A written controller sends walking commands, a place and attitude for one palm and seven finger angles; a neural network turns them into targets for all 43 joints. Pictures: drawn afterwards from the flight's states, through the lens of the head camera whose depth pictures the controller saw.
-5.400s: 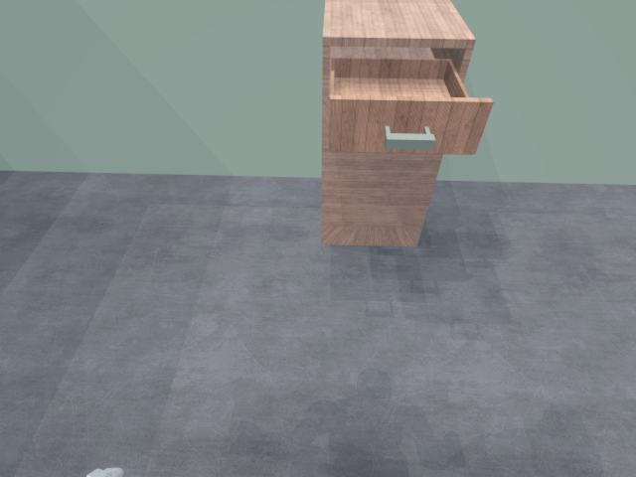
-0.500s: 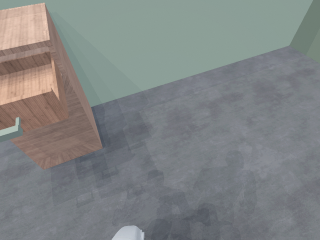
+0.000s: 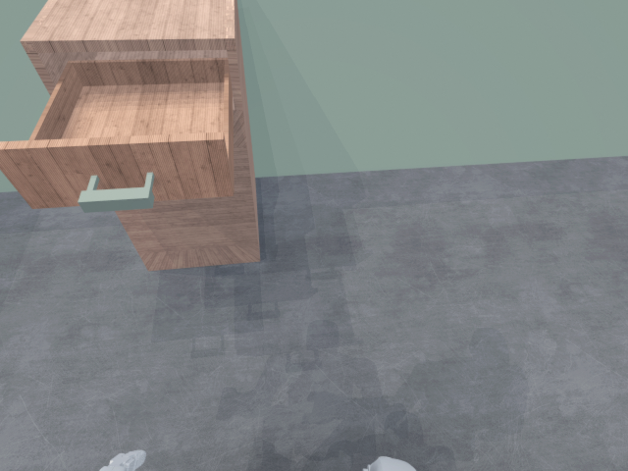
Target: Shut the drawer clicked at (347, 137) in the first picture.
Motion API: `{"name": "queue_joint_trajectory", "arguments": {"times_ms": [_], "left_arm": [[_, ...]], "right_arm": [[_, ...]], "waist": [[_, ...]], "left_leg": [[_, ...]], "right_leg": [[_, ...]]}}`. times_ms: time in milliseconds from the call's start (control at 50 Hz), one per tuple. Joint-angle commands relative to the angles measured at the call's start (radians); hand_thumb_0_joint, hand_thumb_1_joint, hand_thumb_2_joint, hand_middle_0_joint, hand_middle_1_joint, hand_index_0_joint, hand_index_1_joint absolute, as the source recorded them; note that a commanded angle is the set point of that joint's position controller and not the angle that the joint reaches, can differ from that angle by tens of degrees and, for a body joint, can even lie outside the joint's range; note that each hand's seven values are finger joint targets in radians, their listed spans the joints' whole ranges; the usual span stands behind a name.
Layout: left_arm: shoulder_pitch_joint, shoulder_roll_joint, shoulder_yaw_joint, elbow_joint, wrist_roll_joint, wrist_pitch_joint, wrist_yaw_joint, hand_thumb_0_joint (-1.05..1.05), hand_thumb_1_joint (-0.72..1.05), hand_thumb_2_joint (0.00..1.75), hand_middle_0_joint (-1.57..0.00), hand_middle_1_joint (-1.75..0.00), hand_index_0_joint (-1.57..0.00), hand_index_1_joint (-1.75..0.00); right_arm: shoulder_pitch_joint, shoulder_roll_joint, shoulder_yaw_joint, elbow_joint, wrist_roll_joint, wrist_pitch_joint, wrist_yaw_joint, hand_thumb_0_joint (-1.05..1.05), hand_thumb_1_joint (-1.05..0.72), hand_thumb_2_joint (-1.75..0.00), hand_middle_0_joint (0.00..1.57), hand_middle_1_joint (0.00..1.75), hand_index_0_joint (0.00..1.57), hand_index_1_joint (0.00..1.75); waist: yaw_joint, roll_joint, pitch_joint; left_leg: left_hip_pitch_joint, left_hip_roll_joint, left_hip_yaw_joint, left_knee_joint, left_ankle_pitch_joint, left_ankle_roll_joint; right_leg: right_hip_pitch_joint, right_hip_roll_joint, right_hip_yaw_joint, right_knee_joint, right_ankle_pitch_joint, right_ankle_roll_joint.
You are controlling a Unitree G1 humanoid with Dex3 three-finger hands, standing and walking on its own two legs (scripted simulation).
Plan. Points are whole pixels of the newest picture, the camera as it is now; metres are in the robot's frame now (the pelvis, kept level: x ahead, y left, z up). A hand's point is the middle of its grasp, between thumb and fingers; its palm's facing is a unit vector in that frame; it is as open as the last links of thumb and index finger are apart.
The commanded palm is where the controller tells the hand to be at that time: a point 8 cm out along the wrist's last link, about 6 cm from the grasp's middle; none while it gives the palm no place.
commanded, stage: turn to face it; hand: left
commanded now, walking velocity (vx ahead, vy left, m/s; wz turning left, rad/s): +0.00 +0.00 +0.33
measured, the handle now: (120, 189) +0.53 +0.37 -0.02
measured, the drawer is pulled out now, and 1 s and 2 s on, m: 0.30 0.30 0.30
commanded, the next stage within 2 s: take the last steps up to it in 0.22 s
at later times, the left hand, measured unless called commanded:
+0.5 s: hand out of the picture -0.02 +0.16 -0.16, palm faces +0.27 -0.93 -0.23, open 7.4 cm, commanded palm none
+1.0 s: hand out of the picture +0.12 +0.28 -0.18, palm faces +0.27 -0.95 -0.16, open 7.4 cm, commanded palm none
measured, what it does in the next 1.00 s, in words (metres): walks ahead: right foot, then left foot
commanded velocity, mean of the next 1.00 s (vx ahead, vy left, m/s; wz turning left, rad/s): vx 0.21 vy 0.03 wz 0.11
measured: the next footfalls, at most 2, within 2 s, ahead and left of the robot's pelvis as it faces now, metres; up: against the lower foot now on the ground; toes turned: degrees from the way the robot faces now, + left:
right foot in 0.14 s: +0.05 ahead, -0.13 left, +0.00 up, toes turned +1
left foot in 0.64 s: +0.03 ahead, +0.14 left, +0.00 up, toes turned +18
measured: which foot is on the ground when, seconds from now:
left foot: down 0.00-0.14, up 0.16-0.62, down 0.64-1.00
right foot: up 0.00-0.12, down 0.14-0.64, up 0.66-1.00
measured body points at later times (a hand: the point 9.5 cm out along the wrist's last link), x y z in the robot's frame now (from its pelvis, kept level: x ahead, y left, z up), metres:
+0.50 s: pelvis +0.01 -0.02 +0.00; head +0.03 -0.03 +0.45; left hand -0.03 +0.21 -0.14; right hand +0.12 -0.26 -0.15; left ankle -0.04 +0.12 -0.68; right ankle +0.01 -0.13 -0.74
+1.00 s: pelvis +0.11 +0.09 +0.00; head +0.11 +0.11 +0.45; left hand +0.10 +0.33 -0.16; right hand +0.10 -0.15 -0.15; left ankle -0.01 +0.12 -0.74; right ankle +0.22 -0.02 -0.67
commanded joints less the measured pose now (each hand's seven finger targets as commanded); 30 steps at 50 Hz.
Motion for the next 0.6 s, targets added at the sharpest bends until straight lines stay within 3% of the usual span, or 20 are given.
{"name": "queue_joint_trajectory", "arguments": {"times_ms": [0,40,80,100,120,140,160,200,220,240,280,320,400,480,500,540,560,580], "left_arm": [[0.002,0.039,0.003,-0.083,-0.005,-0.025,0.004,0.0,0.9,0.9,-0.2,-0.3,-0.2,-0.3],[0.043,0.034,0.002,-0.074,-0.008,-0.032,0.008,0.0,0.9,0.9,-0.2,-0.3,-0.2,-0.3],[0.11,0.056,0.006,-0.053,-0.006,-0.047,0.012,0.0,0.9,0.9,-0.2,-0.3,-0.2,-0.3],[0.149,0.105,0.015,-0.047,0.004,-0.062,0.018,0.0,0.9,0.9,-0.2,-0.3,-0.2,-0.3],[0.157,0.195,0.03,-0.049,0.019,-0.069,0.023,0.0,0.9,0.9,-0.2,-0.3,-0.2,-0.3],[0.161,0.188,0.026,-0.058,0.007,-0.064,0.022,0.0,0.9,0.9,-0.2,-0.3,-0.2,-0.3],[0.106,0.163,0.027,-0.066,0.008,-0.064,0.023,0.0,0.9,0.9,-0.2,-0.3,-0.2,-0.3],[0.023,0.099,0.009,-0.077,0.006,-0.062,0.021,0.0,0.9,0.9,-0.2,-0.3,-0.2,-0.3],[0.018,0.085,0.005,-0.079,0.007,-0.066,0.02,0.0,0.9,0.9,-0.2,-0.3,-0.2,-0.3],[0.033,0.077,0.003,-0.073,0.008,-0.069,0.019,0.0,0.9,0.9,-0.2,-0.3,-0.2,-0.3],[0.079,0.075,0.004,-0.049,0.009,-0.073,0.021,0.0,0.9,0.9,-0.2,-0.3,-0.2,-0.3],[0.144,0.087,0.008,-0.022,0.014,-0.076,0.019,0.0,0.9,0.9,-0.2,-0.3,-0.2,-0.3],[0.247,0.102,0.016,0.044,0.019,-0.088,0.009,0.0,0.9,0.9,-0.2,-0.3,-0.2,-0.3],[0.284,0.11,0.019,0.091,0.026,-0.097,0.005,0.0,0.9,0.9,-0.2,-0.3,-0.2,-0.3],[0.28,0.116,0.019,0.096,0.027,-0.096,0.004,0.0,0.9,0.9,-0.2,-0.3,-0.2,-0.3],[0.251,0.116,0.017,0.106,0.026,-0.093,0.001,0.0,0.9,0.9,-0.2,-0.3,-0.2,-0.3],[0.233,0.114,0.017,0.113,0.021,-0.089,-0.001,0.0,0.9,0.9,-0.2,-0.3,-0.2,-0.3],[0.216,0.096,0.013,0.115,0.018,-0.086,-0.004,0.0,0.9,0.9,-0.2,-0.3,-0.2,-0.3]], "right_arm": [[0.019,-0.216,-0.06,-0.056,-0.007,-0.013,-0.012,0.0,-0.9,-0.9,0.2,0.3,0.2,0.3],[0.005,-0.215,-0.061,-0.057,-0.007,-0.01,-0.013,0.0,-0.9,-0.9,0.2,0.3,0.2,0.3],[-0.006,-0.194,-0.058,-0.058,0.005,-0.01,-0.01,0.0,-0.9,-0.9,0.2,0.3,0.2,0.3],[0.019,-0.142,-0.052,-0.06,0.014,-0.014,-0.005,0.0,-0.9,-0.9,0.2,0.3,0.2,0.3],[0.027,-0.079,-0.041,-0.085,0.016,-0.015,-0.002,0.0,-0.9,-0.9,0.2,0.3,0.2,0.3],[0.011,-0.134,-0.054,-0.08,0.003,-0.001,-0.008,0.0,-0.9,-0.9,0.2,0.3,0.2,0.3],[0.006,-0.127,-0.058,-0.063,0.002,0.009,-0.004,0.0,-0.9,-0.9,0.2,0.3,0.2,0.3],[0.02,-0.126,-0.058,-0.021,0.0,0.018,0.008,0.0,-0.9,-0.9,0.2,0.3,0.2,0.3],[0.043,-0.115,-0.054,-0.01,-0.001,0.02,0.011,0.0,-0.9,-0.9,0.2,0.3,0.2,0.3],[0.045,-0.111,-0.051,-0.004,-0.001,0.019,0.011,0.0,-0.9,-0.9,0.2,0.3,0.2,0.3],[0.029,-0.104,-0.048,0.002,0.001,0.018,0.012,0.0,-0.9,-0.9,0.2,0.3,0.2,0.3],[-0.006,-0.092,-0.038,0.0,0.0,0.016,0.01,0.0,-0.9,-0.9,0.2,0.3,0.2,0.3],[-0.084,-0.085,-0.027,-0.016,-0.003,0.001,0.022,0.0,-0.9,-0.9,0.2,0.3,0.2,0.3],[-0.132,-0.072,-0.018,-0.032,0.001,-0.018,0.034,0.0,-0.9,-0.9,0.2,0.3,0.2,0.3],[-0.128,-0.065,-0.016,-0.034,0.002,-0.022,0.035,0.0,-0.9,-0.9,0.2,0.3,0.2,0.3],[-0.071,-0.053,-0.008,-0.019,0.004,-0.034,0.034,0.0,-0.9,-0.9,0.2,0.3,0.2,0.3],[-0.017,-0.05,-0.007,0.0,0.003,-0.04,0.03,0.0,-0.9,-0.9,0.2,0.3,0.2,0.3],[0.062,-0.068,-0.011,0.026,0.004,-0.048,0.024,0.0,-0.9,-0.9,0.2,0.3,0.2,0.3]], "waist": [[-0.022,0.199,-0.103],[-0.003,0.181,-0.109],[0.033,0.124,-0.123],[0.045,-0.022,-0.153],[0.043,-0.29,-0.134],[0.053,-0.214,-0.132],[0.026,-0.201,-0.098],[-0.012,-0.113,-0.02],[-0.022,-0.122,-0.018],[-0.016,-0.14,-0.023],[0.001,-0.138,-0.036],[0.03,-0.13,-0.048],[0.077,-0.147,-0.038],[0.091,-0.142,-0.022],[0.086,-0.149,-0.017],[0.053,-0.148,-0.023],[0.028,-0.137,-0.025],[-0.013,-0.081,-0.041]], "left_leg": [[0.061,0.243,-0.252,-0.104,0.444,0.143],[0.024,0.232,-0.274,-0.072,0.449,0.135],[-0.079,0.185,-0.251,0.008,0.345,0.083],[-0.185,0.109,-0.181,0.143,0.14,0.019],[-0.358,-0.047,0.001,0.372,-0.305,-0.061],[-0.308,-0.001,-0.061,0.531,-0.364,-0.056],[-0.311,0.008,-0.059,0.642,-0.319,-0.056],[-0.305,0.042,-0.031,0.74,-0.178,-0.068],[-0.302,0.044,-0.015,0.751,-0.136,-0.076],[-0.3,0.048,-0.006,0.742,-0.117,-0.083],[-0.298,0.056,0.012,0.689,-0.117,-0.095],[-0.291,0.058,0.034,0.595,-0.15,-0.099],[-0.326,0.077,0.069,0.465,-0.162,-0.092],[-0.285,0.085,0.098,0.329,-0.189,-0.067],[-0.243,0.084,0.107,0.284,-0.195,-0.059],[-0.095,0.062,0.137,0.139,-0.154,-0.043],[0.025,0.039,0.178,0.043,-0.083,-0.041],[0.186,0.03,0.189,-0.059,-0.047,-0.04]], "right_leg": [[0.061,0.033,-0.008,-0.151,-0.018,-0.02],[0.145,0.057,-0.015,-0.26,0.027,-0.033],[0.329,0.044,-0.014,-0.504,0.209,-0.039],[0.466,-0.09,0.112,-0.636,0.279,-0.068],[0.503,-0.36,0.374,-0.671,0.438,-0.188],[0.363,-0.402,0.355,-0.678,0.438,-0.258],[0.298,-0.348,0.333,-0.689,0.386,-0.266],[0.221,-0.25,0.173,-0.683,0.335,-0.238],[0.215,-0.226,0.118,-0.681,0.338,-0.225],[0.227,-0.215,0.097,-0.68,0.358,-0.223],[0.278,-0.218,0.074,-0.672,0.41,-0.226],[0.331,-0.23,0.087,-0.665,0.441,-0.238],[0.422,-0.267,0.122,-0.71,0.284,-0.242],[0.412,-0.306,0.136,-0.744,0.147,-0.257],[0.377,-0.307,0.125,-0.742,0.127,-0.255],[0.292,-0.275,0.074,-0.712,0.106,-0.23],[0.224,-0.236,0.023,-0.679,0.065,-0.203],[0.127,-0.194,-0.02,-0.607,0.018,-0.173]]}}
